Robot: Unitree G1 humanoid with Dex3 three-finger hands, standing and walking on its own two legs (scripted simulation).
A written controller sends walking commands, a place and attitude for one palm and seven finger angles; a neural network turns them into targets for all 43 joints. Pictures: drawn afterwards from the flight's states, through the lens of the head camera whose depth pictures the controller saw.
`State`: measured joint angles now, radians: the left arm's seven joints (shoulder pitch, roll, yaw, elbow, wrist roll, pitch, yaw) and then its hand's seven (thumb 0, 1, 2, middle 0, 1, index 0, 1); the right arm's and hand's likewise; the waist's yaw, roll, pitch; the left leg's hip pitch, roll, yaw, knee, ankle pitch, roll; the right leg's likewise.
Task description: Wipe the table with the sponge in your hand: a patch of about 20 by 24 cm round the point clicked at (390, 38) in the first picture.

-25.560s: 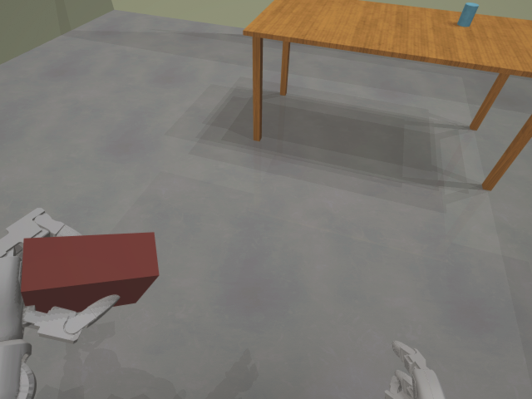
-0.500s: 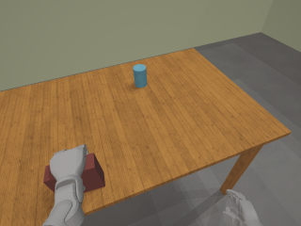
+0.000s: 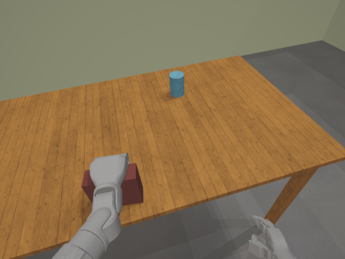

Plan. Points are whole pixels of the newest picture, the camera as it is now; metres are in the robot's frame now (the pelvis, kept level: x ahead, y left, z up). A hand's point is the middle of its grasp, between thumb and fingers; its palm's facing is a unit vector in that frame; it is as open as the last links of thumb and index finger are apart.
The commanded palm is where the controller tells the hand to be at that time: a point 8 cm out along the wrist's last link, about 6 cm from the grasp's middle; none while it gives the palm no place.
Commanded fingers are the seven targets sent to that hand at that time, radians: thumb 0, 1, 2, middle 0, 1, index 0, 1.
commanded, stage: slide across to the third lane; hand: left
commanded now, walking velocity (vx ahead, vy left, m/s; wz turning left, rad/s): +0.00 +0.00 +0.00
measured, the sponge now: (117, 190) +0.29 +0.21 -0.04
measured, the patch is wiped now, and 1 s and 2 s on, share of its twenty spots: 1.00 1.00 1.00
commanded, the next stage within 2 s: wipe forward along the third lane in 0.28 s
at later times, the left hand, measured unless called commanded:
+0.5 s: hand (127, 178) +0.31 +0.18 +0.00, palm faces -0.07 -0.04 -1.00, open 9.4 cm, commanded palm +0.29 +0.16 +0.04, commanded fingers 0.00 0.10 1.30 -1.20 -1.60 -1.20 -1.60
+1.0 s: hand (128, 168) +0.34 +0.19 +0.00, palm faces -0.08 +0.00 -1.00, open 9.5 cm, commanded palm +0.33 +0.19 +0.02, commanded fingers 0.00 0.10 1.30 -1.20 -1.60 -1.20 -1.60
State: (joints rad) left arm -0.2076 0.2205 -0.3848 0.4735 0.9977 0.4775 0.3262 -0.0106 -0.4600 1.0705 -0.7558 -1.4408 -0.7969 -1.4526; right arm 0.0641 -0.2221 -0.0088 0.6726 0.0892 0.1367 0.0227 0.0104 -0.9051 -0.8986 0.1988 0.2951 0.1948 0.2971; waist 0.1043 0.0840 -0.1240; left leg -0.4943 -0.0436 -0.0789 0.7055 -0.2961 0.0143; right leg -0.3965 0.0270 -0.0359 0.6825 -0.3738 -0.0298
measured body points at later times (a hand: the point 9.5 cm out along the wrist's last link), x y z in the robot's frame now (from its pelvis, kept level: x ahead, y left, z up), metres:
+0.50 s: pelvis -0.01 -0.02 +0.00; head -0.01 -0.04 +0.45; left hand +0.31 +0.18 +0.05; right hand +0.17 -0.26 -0.10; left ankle +0.04 +0.11 -0.72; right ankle -0.02 -0.11 -0.72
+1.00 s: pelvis -0.03 -0.03 -0.01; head -0.02 -0.05 +0.44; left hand +0.34 +0.18 +0.05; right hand +0.12 -0.27 -0.14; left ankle +0.04 +0.11 -0.72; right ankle -0.02 -0.11 -0.72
